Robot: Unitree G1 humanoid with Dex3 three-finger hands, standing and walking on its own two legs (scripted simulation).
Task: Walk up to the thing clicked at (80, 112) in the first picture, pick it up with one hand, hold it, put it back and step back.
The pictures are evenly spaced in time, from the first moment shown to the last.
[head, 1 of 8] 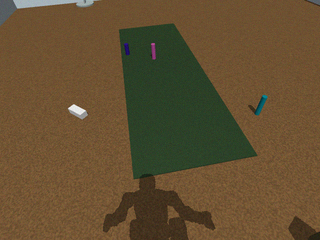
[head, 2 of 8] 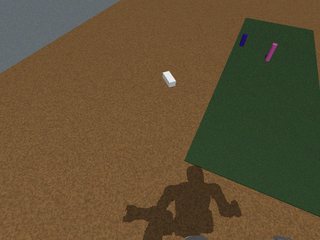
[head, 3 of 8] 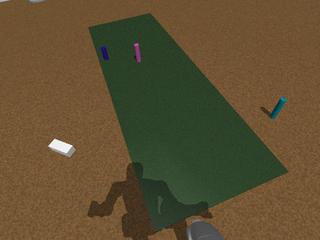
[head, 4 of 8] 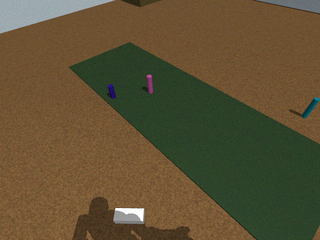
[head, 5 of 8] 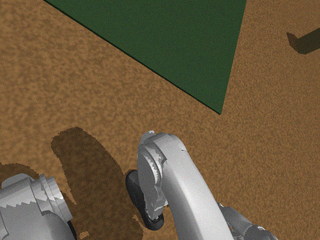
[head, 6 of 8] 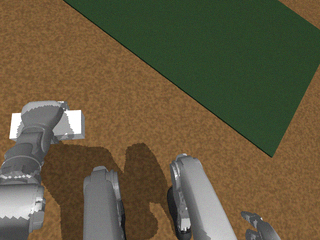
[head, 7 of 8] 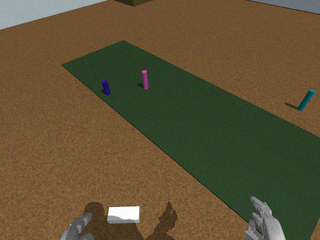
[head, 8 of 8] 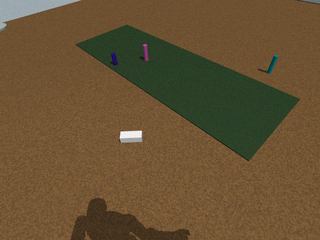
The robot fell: no
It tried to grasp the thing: yes
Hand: left
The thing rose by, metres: 0.68
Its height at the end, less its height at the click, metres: +0.00
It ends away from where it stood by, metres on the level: 0.02
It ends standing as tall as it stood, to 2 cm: yes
